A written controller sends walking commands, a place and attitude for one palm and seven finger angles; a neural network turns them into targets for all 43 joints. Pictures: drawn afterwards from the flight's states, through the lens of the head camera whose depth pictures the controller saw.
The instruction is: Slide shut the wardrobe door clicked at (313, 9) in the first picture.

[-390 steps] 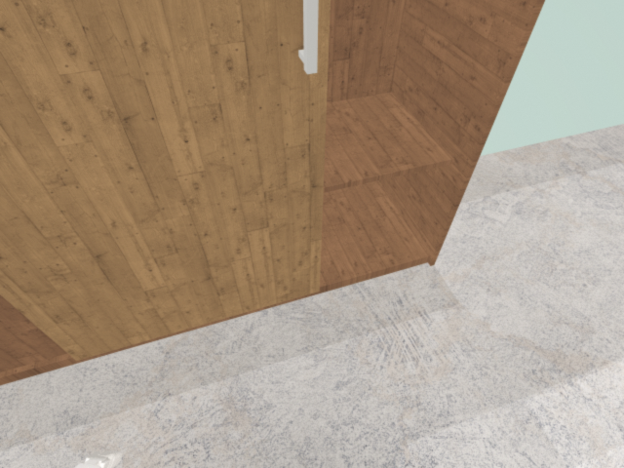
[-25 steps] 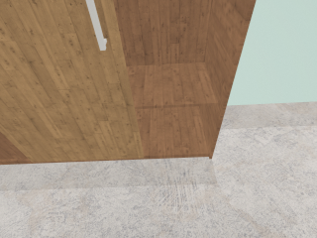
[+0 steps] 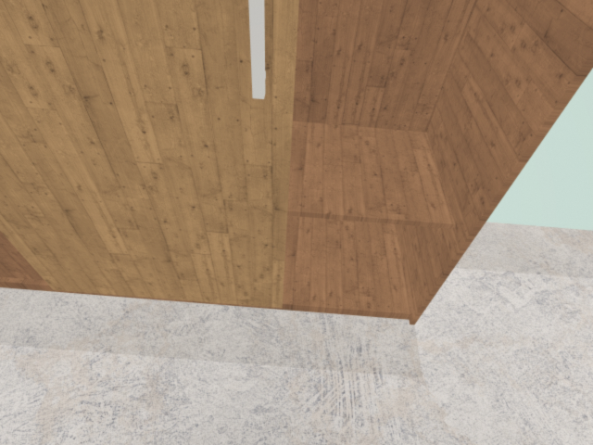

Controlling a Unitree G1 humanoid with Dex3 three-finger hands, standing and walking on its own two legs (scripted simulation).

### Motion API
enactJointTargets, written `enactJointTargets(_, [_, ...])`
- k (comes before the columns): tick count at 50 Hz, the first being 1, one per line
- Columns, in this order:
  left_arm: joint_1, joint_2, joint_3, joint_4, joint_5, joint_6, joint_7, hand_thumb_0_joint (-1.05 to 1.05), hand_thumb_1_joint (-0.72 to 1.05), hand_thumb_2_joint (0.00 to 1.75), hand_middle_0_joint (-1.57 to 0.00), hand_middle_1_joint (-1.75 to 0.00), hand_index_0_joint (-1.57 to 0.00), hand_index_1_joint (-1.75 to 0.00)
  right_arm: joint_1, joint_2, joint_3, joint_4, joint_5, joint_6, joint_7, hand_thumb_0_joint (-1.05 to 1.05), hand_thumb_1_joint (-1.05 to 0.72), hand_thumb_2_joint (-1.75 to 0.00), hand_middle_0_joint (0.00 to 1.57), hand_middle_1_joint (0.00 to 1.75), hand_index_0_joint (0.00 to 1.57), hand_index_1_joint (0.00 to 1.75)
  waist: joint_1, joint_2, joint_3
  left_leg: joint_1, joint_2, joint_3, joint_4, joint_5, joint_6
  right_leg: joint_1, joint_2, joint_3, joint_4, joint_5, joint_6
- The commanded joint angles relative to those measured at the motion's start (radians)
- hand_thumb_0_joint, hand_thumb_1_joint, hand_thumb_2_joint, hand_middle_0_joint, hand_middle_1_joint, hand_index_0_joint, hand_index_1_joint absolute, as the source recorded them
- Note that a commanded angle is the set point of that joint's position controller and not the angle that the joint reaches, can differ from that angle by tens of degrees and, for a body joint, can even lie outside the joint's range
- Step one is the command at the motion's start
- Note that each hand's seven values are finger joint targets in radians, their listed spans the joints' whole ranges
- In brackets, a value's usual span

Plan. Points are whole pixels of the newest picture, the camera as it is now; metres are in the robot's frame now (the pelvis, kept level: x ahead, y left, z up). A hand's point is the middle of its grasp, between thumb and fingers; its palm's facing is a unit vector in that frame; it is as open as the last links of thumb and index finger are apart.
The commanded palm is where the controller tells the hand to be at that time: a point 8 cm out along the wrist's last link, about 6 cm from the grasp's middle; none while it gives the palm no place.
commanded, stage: take the last steps up to it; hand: left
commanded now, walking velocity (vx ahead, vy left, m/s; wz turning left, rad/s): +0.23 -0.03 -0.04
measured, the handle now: (259, 20) +0.64 +0.14 +0.26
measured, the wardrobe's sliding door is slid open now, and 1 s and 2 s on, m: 0.48 0.48 0.48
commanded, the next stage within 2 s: come to a stop and stand still in 0.22 s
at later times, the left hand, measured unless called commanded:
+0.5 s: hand (219, 377) +0.25 +0.15 -0.16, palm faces -0.03 -0.98 -0.22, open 7.3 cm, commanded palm none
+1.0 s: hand (160, 438) +0.15 +0.22 -0.17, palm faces +0.00 -0.98 -0.21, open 7.3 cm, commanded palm none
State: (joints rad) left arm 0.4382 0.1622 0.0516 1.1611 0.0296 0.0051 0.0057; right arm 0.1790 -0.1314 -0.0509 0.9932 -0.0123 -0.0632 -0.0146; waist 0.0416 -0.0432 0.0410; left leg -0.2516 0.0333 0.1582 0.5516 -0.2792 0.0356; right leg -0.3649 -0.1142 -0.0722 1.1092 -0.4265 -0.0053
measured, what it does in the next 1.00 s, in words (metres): walks ahead: right foot, then left foot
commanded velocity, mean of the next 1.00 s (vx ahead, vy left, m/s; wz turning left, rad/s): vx -0.03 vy -0.03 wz -0.01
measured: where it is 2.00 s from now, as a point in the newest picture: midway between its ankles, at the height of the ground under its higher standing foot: outside the picture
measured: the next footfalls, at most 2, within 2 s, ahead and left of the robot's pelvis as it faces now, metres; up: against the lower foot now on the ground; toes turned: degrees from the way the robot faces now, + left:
right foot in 0.36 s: +0.24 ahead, -0.11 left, +0.00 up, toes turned -8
left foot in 0.72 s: +0.21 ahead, +0.12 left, +0.00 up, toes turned +1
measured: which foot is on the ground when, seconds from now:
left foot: down 0.00-0.36, up 0.38-0.70, down 0.72-1.00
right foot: up 0.00-0.34, down 0.36-0.72, up 0.74-1.00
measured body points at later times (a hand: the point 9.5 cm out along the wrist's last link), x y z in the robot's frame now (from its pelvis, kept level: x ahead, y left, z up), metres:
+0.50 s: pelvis +0.15 -0.02 +0.00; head +0.18 -0.04 +0.45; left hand +0.25 +0.20 -0.14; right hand +0.10 -0.23 -0.17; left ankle +0.08 +0.10 -0.69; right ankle +0.20 -0.11 -0.73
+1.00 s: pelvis +0.15 +0.02 +0.01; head +0.17 +0.04 +0.46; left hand +0.15 +0.27 -0.15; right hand +0.20 -0.21 -0.13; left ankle +0.17 +0.12 -0.73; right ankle +0.07 -0.11 -0.68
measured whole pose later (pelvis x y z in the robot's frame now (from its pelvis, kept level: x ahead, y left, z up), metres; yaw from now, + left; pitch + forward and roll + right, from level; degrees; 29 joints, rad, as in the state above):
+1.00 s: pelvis +0.15 +0.02 +0.01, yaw -3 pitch +1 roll -1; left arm 0.27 0.22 0.06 1.09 0.02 0.06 0.02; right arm 0.18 -0.14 -0.02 1.03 -0.02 0.00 -0.04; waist 0.01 -0.04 0.02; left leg -0.23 0.02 0.08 0.40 -0.18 0.03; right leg -0.29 -0.02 0.00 0.83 -0.45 0.04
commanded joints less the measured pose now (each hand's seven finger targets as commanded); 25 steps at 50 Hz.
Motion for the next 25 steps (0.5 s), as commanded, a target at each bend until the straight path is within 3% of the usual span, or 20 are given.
enactJointTargets(1, [-0.013,0.013,0.01,-0.089,0.001,-0.027,-0.012,0.0,0.9,0.9,-0.2,-0.3,-0.2,-0.3,0.14,-0.114,-0.01,0.021,-0.008,-0.014,-0.013,0.0,-0.9,-0.9,0.2,0.3,0.2,0.3,-0.024,0.145,0.04,0.043,0.255,-0.238,-0.389,0.103,0.128,-0.177,-0.032,0.028,0.016,0.128,0.006])
enactJointTargets(6, [-0.127,0.026,0.011,-0.149,-0.001,-0.017,-0.018,0.0,0.9,0.9,-0.2,-0.3,-0.2,-0.3,0.173,-0.122,-0.006,0.039,-0.007,-0.019,-0.014,0.0,-0.9,-0.9,0.2,0.3,0.2,0.3,-0.026,0.124,0.071,0.106,0.247,-0.188,-0.394,0.274,0.161,-0.213,-0.025,0.03,-0.176,0.197,0.019])
enactJointTargets(8, [-0.182,0.033,0.009,-0.173,-0.003,-0.014,-0.018,0.0,0.9,0.9,-0.2,-0.3,-0.2,-0.3,0.18,-0.133,-0.008,0.046,-0.01,-0.015,-0.014,0.0,-0.9,-0.9,0.2,0.3,0.2,0.3,-0.034,0.138,0.078,0.131,0.245,-0.166,-0.373,0.327,0.159,-0.198,-0.018,0.018,-0.26,0.208,0.016])
enactJointTargets(11, [-0.257,0.037,0.008,-0.204,-0.006,-0.019,-0.017,0.0,0.9,0.9,-0.2,-0.3,-0.2,-0.3,0.203,-0.145,-0.013,0.065,-0.018,-0.006,-0.013,0.0,-0.9,-0.9,0.2,0.3,0.2,0.3,-0.052,0.111,0.095,0.134,0.262,-0.162,-0.328,0.373,0.151,-0.135,0.008,-0.002,-0.376,0.183,0.001])
enactJointTargets(13, [-0.267,0.035,0.006,-0.21,-0.005,-0.022,-0.017,0.0,0.9,0.9,-0.2,-0.3,-0.2,-0.3,0.211,-0.152,-0.014,0.076,-0.02,0.001,-0.014,0.0,-0.9,-0.9,0.2,0.3,0.2,0.3,-0.055,0.138,0.095,0.146,0.247,-0.143,-0.279,0.399,0.131,-0.082,0.038,-0.036,-0.435,0.183,-0.009])
enactJointTargets(14, [-0.252,0.039,0.009,-0.205,-0.004,-0.026,-0.017,0.0,0.9,0.9,-0.2,-0.3,-0.2,-0.3,0.216,-0.149,-0.013,0.084,-0.02,0.005,-0.015,0.0,-0.9,-0.9,0.2,0.3,0.2,0.3,-0.047,0.127,0.081,0.137,0.24,-0.133,-0.233,0.411,0.119,-0.02,0.054,-0.046,-0.484,0.195,-0.016])
enactJointTargets(15, [-0.201,0.059,0.012,-0.189,-0.005,-0.032,-0.016,0.0,0.9,0.9,-0.2,-0.3,-0.2,-0.3,0.218,-0.144,-0.008,0.088,-0.017,0.008,-0.013,0.0,-0.9,-0.9,0.2,0.3,0.2,0.3,-0.022,0.08,0.058,0.101,0.215,-0.12,-0.157,0.429,0.102,0.089,0.081,-0.062,-0.542,0.227,-0.026])
enactJointTargets(16, [-0.106,0.082,0.02,-0.158,-0.002,-0.043,-0.012,0.0,0.9,0.9,-0.2,-0.3,-0.2,-0.3,0.212,-0.135,-0.002,0.09,-0.01,0.005,-0.012,0.0,-0.9,-0.9,0.2,0.3,0.2,0.3,0.026,0.034,0.005,0.052,0.167,-0.077,-0.017,0.43,0.065,0.244,0.069,-0.033,-0.611,0.313,-0.038])
enactJointTargets(17, [-0.002,0.149,0.032,-0.125,0.001,-0.058,0.0,0.0,0.9,0.9,-0.2,-0.3,-0.2,-0.3,0.23,-0.099,0.006,0.082,0.001,0.001,-0.01,0.0,-0.9,-0.9,0.2,0.3,0.2,0.3,0.052,-0.092,-0.092,-0.105,0.071,-0.014,0.198,0.272,0.011,0.447,-0.098,0.185,-0.609,0.583,-0.102])
enactJointTargets(18, [0.064,0.217,0.039,-0.109,-0.013,-0.059,0.007,0.0,0.9,0.9,-0.2,-0.3,-0.2,-0.3,0.264,-0.076,0.011,0.07,0.009,0.003,-0.014,0.0,-0.9,-0.9,0.2,0.3,0.2,0.3,0.039,-0.175,-0.172,-0.18,-0.031,-0.009,0.43,-0.269,-0.035,0.523,-0.305,0.394,-0.697,0.976,-0.229])
enactJointTargets(19, [0.008,0.215,0.031,-0.119,-0.023,-0.062,0.014,0.0,0.9,0.9,-0.2,-0.3,-0.2,-0.3,0.241,-0.092,0.01,0.075,0.013,0.022,-0.023,0.0,-0.9,-0.9,0.2,0.3,0.2,0.3,0.027,-0.129,-0.21,-0.117,-0.003,-0.135,0.507,-0.357,-0.038,0.415,-0.32,0.393,-0.722,1.094,-0.27])
enactJointTargets(20, [-0.1,0.181,0.019,-0.14,-0.02,-0.054,0.027,0.0,0.9,0.9,-0.2,-0.3,-0.2,-0.3,0.213,-0.08,0.009,0.075,0.014,0.036,-0.025,0.0,-0.9,-0.9,0.2,0.3,0.2,0.3,-0.002,-0.081,-0.144,-0.114,0.021,-0.168,0.509,-0.326,-0.044,0.318,-0.3,0.329,-0.729,1.077,-0.27])
enactJointTargets(22, [-0.224,0.148,0.008,-0.173,-0.011,-0.037,0.042,0.0,0.9,0.9,-0.2,-0.3,-0.2,-0.3,0.215,-0.046,0.015,0.091,0.017,0.062,-0.026,0.0,-0.9,-0.9,0.2,0.3,0.2,0.3,-0.047,-0.01,-0.079,-0.07,0.038,-0.182,0.422,-0.268,-0.051,0.169,-0.246,0.207,-0.73,0.985,-0.233])
enactJointTargets(25, [-0.24,0.156,0.016,-0.17,-0.006,-0.018,0.044,0.0,0.9,0.9,-0.2,-0.3,-0.2,-0.3,0.221,-0.032,0.008,0.094,0.014,0.089,-0.02,0.0,-0.9,-0.9,0.2,0.3,0.2,0.3,-0.046,-0.044,-0.086,-0.055,0.008,-0.134,0.303,-0.216,-0.064,0.162,-0.2,0.143,-0.737,0.867,-0.202])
